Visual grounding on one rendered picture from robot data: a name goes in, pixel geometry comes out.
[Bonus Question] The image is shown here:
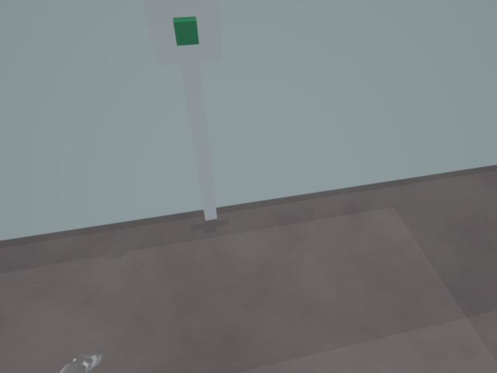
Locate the robot left hand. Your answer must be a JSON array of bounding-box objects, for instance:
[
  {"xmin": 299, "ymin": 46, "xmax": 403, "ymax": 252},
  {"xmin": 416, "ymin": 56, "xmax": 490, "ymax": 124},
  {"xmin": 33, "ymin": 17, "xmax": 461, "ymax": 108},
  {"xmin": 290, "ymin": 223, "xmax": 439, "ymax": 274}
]
[{"xmin": 60, "ymin": 352, "xmax": 103, "ymax": 373}]

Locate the button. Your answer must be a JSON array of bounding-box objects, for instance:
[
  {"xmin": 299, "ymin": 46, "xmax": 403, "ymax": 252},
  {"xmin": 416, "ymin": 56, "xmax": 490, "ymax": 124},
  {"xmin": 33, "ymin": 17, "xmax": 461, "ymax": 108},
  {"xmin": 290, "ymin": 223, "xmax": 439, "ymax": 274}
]
[{"xmin": 173, "ymin": 16, "xmax": 199, "ymax": 46}]

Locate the panel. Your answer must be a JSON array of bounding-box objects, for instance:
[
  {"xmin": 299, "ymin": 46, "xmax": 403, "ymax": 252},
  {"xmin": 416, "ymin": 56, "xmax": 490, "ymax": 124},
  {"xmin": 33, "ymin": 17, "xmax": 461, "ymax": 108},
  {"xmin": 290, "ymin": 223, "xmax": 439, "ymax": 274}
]
[{"xmin": 143, "ymin": 0, "xmax": 222, "ymax": 221}]

